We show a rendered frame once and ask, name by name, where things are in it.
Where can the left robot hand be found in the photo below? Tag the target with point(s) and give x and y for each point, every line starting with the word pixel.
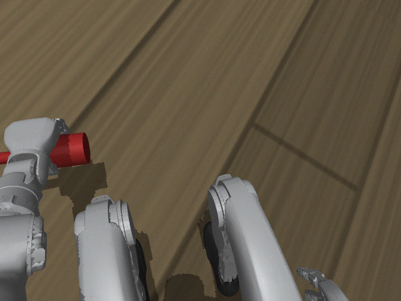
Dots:
pixel 40 134

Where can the bottle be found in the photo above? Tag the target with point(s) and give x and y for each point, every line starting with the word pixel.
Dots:
pixel 70 150

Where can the left robot arm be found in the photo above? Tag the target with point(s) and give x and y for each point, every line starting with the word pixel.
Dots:
pixel 23 241

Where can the right robot hand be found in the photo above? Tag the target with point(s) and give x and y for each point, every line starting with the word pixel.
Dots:
pixel 328 289

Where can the right robot foot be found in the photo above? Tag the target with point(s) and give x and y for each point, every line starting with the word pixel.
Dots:
pixel 226 288

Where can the left robot foot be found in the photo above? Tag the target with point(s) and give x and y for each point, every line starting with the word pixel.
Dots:
pixel 142 270

